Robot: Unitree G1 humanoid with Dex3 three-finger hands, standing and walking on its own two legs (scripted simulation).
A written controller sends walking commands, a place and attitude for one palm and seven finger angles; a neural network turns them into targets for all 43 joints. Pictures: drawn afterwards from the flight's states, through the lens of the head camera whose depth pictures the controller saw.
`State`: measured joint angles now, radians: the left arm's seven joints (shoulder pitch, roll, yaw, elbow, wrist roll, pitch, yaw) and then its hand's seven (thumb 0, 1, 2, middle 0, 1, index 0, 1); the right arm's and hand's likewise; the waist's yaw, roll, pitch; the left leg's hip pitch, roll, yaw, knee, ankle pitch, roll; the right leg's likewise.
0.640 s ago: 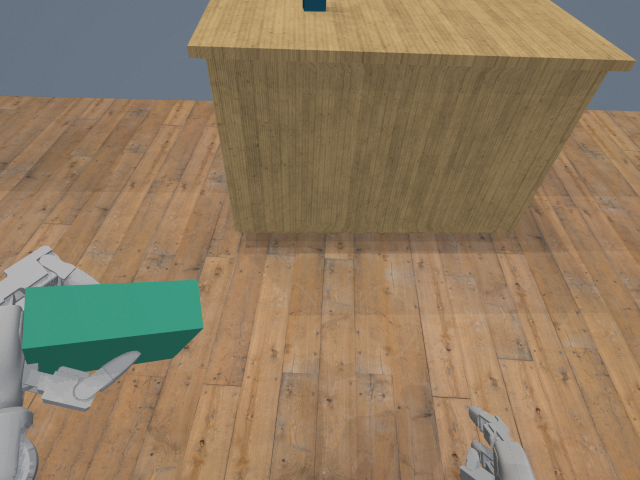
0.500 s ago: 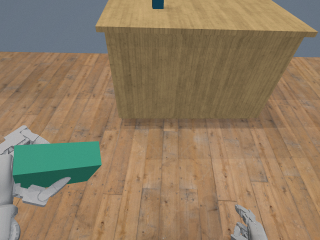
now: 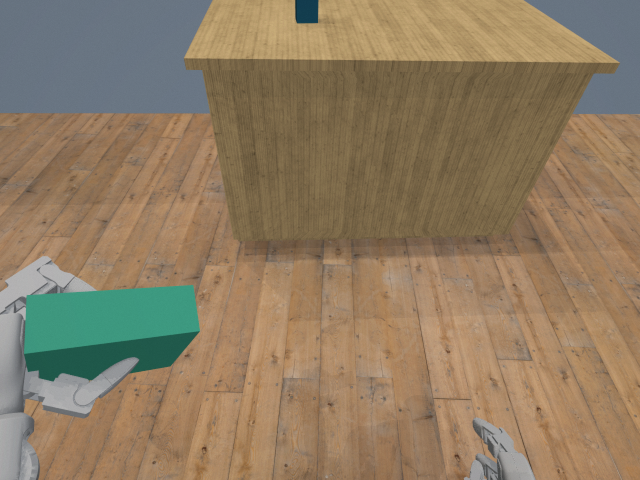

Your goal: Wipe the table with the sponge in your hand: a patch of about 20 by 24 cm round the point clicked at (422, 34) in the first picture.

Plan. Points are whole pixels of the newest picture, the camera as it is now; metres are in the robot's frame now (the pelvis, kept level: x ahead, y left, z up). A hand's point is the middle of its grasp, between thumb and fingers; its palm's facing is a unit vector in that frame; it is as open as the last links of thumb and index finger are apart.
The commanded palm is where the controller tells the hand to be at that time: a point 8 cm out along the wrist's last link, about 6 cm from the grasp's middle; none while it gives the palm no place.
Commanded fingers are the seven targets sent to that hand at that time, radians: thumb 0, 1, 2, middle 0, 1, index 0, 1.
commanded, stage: walk to a spot facing it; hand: left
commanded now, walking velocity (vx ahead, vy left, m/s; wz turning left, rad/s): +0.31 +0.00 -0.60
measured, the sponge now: (137, 334) +0.22 +0.21 +0.13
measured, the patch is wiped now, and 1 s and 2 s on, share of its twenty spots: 0.00 0.00 0.00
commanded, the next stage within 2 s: take the last steps up to it in 1.82 s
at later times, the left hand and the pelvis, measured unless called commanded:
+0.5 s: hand (212, 235) +0.32 +0.15 +0.18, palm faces +0.20 -0.86 -0.47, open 9.3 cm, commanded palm +0.28 +0.20 +0.18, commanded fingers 0.00 0.10 1.30 -1.20 -1.60 -1.20 -1.60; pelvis +0.07 -0.04 +0.01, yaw -11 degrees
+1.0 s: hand (349, 162) +0.49 +0.00 +0.17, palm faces +0.06 -0.85 -0.53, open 9.3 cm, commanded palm +0.44 +0.08 +0.18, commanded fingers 0.00 0.10 1.30 -1.20 -1.60 -1.20 -1.60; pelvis +0.19 -0.12 -0.02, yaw -21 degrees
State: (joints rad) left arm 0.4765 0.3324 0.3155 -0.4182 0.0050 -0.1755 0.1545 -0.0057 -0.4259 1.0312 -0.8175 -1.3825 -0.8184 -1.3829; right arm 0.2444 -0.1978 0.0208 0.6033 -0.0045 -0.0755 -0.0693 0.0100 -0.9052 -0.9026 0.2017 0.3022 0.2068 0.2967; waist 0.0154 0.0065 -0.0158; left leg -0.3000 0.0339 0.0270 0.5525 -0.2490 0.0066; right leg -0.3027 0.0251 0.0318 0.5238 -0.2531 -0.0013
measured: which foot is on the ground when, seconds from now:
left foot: down 0.00-0.20, up 0.22-0.56, down 0.58-0.92, up 0.94-1.00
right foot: down 0.00-0.58, up 0.60-0.90, down 0.92-1.00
